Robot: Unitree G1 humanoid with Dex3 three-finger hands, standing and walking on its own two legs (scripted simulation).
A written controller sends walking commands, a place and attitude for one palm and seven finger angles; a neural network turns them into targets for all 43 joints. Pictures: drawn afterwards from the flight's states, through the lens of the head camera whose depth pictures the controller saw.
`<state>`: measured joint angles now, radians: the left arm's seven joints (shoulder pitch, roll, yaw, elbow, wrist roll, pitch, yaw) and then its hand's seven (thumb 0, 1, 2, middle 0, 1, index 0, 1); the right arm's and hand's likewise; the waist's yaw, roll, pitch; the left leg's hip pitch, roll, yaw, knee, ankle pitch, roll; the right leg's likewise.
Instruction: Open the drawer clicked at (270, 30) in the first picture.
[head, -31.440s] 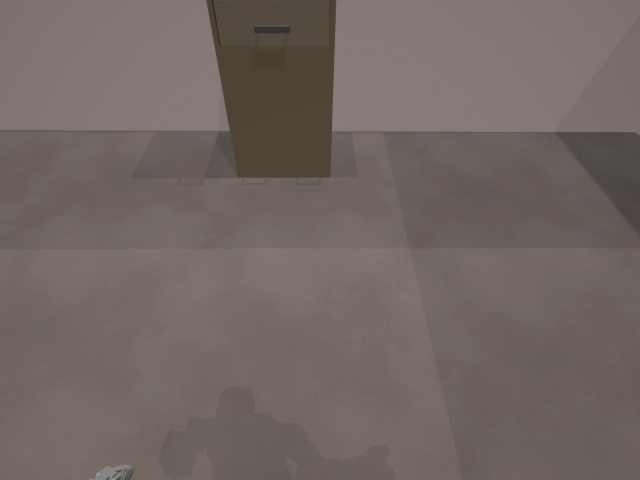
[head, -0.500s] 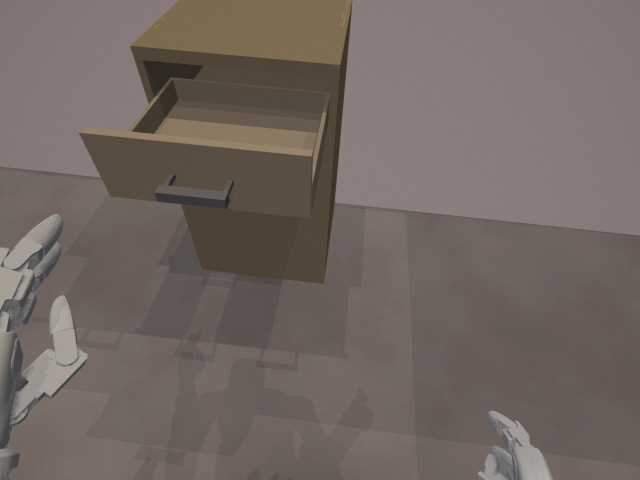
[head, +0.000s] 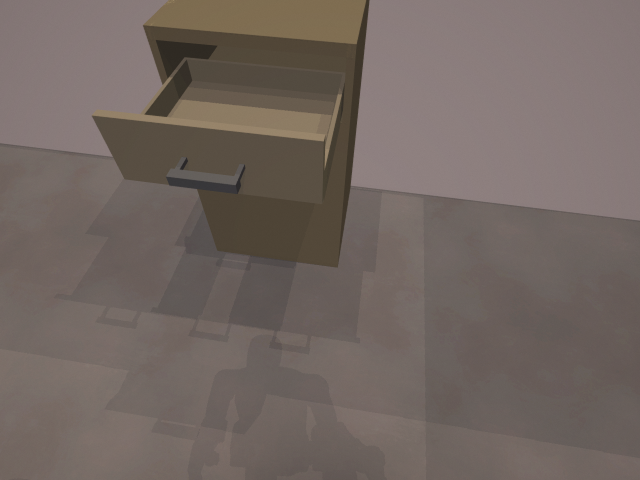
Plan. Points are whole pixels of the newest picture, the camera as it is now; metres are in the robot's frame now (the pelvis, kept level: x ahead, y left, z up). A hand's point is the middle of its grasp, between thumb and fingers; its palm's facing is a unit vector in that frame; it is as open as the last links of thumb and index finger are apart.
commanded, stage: let the arm hang, fingers relaxed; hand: left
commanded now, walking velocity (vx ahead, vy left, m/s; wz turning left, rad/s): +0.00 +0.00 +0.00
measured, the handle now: (207, 173) +0.63 +0.25 -0.03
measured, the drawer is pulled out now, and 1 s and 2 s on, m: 0.30 0.30 0.30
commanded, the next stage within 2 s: look to check the result in 0.62 s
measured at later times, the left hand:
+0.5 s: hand out of the picture +0.01 +0.17 -0.17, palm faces +0.00 -0.98 -0.19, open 7.3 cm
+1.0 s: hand out of the picture +0.00 +0.17 -0.17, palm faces +0.01 -0.98 -0.19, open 7.4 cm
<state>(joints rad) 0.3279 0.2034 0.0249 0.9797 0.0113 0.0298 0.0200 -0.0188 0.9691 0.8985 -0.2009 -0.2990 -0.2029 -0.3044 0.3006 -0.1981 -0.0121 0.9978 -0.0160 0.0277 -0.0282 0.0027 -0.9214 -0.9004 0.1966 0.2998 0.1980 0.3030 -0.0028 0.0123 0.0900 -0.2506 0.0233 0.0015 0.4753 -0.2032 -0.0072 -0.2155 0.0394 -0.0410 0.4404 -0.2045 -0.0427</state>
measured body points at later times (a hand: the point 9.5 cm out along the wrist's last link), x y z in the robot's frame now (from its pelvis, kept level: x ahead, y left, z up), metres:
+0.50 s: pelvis +0.00 +0.01 +0.00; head +0.01 +0.00 +0.45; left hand +0.01 +0.23 -0.15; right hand -0.02 -0.19 -0.17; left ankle +0.03 +0.12 -0.74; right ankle +0.02 -0.09 -0.74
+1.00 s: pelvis +0.01 +0.01 +0.00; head +0.03 +0.00 +0.45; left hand +0.00 +0.22 -0.15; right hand -0.01 -0.20 -0.16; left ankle +0.03 +0.12 -0.74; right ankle +0.02 -0.09 -0.74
